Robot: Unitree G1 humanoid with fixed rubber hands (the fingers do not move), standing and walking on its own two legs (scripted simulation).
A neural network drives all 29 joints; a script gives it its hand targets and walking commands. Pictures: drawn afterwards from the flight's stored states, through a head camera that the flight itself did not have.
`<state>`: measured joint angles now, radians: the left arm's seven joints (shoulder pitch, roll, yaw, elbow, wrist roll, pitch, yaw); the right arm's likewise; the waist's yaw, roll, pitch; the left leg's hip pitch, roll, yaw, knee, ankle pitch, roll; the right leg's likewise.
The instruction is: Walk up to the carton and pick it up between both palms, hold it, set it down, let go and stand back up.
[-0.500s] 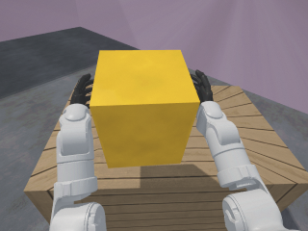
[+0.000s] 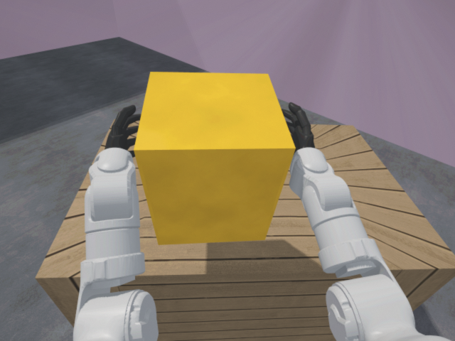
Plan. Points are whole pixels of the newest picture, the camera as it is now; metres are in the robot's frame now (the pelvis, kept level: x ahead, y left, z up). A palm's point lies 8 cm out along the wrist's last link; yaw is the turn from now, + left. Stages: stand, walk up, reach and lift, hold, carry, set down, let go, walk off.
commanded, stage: hold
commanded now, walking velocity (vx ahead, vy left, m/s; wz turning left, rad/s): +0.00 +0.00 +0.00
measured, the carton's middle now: (211, 161) +0.40 +0.01 +0.15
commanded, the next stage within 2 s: set down in 0.50 s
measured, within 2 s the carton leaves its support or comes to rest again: neither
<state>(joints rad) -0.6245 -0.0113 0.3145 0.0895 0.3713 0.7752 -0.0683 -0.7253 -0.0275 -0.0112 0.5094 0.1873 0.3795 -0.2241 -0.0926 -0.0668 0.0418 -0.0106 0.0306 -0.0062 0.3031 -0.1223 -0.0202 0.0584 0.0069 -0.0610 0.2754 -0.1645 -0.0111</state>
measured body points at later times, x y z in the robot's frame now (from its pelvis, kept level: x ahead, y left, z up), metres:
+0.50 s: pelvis +0.01 +0.00 +0.00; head -0.05 +0.03 +0.45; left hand +0.37 +0.17 +0.20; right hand +0.38 -0.14 +0.21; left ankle +0.04 +0.13 -0.75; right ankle +0.01 -0.11 -0.75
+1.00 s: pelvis +0.01 +0.00 +0.00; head -0.04 +0.03 +0.45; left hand +0.39 +0.18 +0.18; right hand +0.40 -0.12 +0.19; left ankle +0.04 +0.13 -0.75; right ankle +0.01 -0.11 -0.75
